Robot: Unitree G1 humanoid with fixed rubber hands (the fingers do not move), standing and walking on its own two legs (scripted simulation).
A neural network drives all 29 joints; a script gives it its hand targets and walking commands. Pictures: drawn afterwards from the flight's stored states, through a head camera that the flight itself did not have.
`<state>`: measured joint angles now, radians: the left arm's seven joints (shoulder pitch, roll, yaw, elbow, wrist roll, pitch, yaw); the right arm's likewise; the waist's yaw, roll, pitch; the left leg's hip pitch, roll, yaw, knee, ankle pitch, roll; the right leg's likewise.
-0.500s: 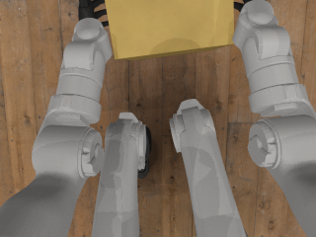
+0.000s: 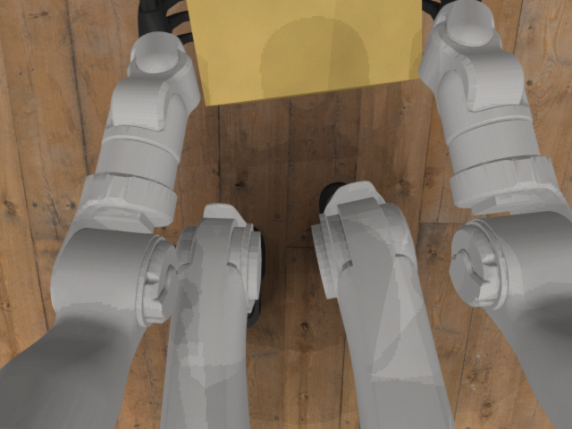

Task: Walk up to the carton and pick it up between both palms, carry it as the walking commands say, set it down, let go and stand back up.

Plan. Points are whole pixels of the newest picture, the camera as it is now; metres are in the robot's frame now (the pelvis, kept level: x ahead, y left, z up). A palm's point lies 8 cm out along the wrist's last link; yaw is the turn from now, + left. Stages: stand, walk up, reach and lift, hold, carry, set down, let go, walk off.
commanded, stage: set down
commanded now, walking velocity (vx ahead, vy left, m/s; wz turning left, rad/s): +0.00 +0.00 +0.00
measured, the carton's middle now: (301, 2) +0.55 -0.08 -0.26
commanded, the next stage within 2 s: none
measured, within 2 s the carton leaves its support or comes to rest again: rests again in 0.48 s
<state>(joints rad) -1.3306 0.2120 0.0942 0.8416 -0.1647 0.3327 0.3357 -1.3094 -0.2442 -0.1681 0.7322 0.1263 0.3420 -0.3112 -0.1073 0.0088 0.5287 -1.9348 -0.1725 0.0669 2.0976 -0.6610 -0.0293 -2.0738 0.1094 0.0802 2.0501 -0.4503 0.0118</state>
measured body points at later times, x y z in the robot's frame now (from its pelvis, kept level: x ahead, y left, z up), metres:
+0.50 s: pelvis +0.01 -0.01 -0.04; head +0.38 -0.03 +0.20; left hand +0.56 +0.09 -0.24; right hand +0.54 -0.22 -0.23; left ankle +0.11 +0.11 -0.38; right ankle +0.15 -0.11 -0.38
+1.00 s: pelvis +0.01 +0.00 -0.05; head +0.38 -0.02 +0.20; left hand +0.56 +0.09 -0.24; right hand +0.53 -0.23 -0.24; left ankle +0.11 +0.11 -0.38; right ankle +0.15 -0.11 -0.38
